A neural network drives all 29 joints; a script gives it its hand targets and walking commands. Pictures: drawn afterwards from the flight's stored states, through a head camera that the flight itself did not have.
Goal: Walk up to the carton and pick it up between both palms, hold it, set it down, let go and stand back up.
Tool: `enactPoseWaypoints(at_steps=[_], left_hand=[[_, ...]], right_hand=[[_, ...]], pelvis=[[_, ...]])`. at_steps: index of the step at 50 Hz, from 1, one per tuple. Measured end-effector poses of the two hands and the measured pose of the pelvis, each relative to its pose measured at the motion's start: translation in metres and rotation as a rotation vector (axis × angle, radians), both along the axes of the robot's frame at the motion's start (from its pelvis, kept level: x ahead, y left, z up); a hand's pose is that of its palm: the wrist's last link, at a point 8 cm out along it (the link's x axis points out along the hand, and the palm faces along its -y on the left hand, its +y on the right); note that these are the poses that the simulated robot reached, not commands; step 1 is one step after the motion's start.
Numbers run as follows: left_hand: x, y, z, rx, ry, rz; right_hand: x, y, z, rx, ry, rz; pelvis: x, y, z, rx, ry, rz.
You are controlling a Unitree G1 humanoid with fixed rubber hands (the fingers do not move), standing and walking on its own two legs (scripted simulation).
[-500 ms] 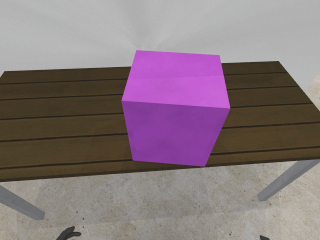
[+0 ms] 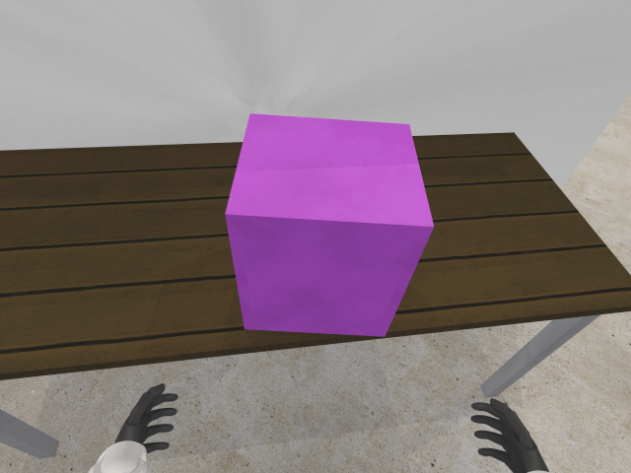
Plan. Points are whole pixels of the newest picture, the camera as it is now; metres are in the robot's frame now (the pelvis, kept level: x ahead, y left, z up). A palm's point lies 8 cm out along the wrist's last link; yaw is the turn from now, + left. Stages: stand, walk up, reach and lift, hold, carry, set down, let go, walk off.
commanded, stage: reach and lift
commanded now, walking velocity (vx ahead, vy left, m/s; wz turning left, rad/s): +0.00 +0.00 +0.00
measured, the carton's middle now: (322, 232) +0.46 +0.01 +0.00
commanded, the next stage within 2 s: none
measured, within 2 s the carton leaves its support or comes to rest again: neither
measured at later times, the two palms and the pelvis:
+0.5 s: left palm (140, 427) +0.18 +0.23 -0.06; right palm (509, 445) +0.17 -0.24 -0.05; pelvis +0.02 +0.02 +0.00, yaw -1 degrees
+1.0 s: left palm (155, 378) +0.23 +0.22 -0.04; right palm (496, 396) +0.23 -0.23 -0.04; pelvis +0.01 +0.01 -0.01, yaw +0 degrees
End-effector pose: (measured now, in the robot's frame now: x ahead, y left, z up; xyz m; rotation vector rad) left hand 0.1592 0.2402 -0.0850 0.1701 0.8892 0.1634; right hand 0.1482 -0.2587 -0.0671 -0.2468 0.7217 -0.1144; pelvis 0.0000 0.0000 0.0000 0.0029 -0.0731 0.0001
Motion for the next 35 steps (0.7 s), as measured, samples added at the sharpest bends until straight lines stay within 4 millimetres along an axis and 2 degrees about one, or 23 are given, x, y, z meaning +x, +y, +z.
enactPoseWaypoints(at_steps=[12, 26, 30, 35], left_hand=[[0.002, 0.006, 0.013, 0.0, -0.128, 0.006], [0.019, -0.013, 0.025, -0.038, -0.3, -0.029], [0.026, -0.015, 0.023, -0.046, -0.33, -0.029], [0.039, -0.014, 0.031, -0.041, -0.407, -0.031]], right_hand=[[0.013, 0.024, 0.003, 0.071, -0.064, 0.009], [0.021, 0.02, 0.015, 0.091, -0.179, -0.004], [0.029, 0.019, 0.016, 0.096, -0.22, -0.011], [0.043, 0.024, 0.016, 0.132, -0.281, -0.01]], pelvis=[[0.015, 0.014, 0.004, -0.007, 0.032, -0.005], [0.019, 0.017, 0.004, -0.009, 0.026, -0.014], [0.016, 0.015, 0.002, -0.007, 0.029, -0.022], [0.014, 0.014, -0.001, -0.005, 0.032, -0.021]])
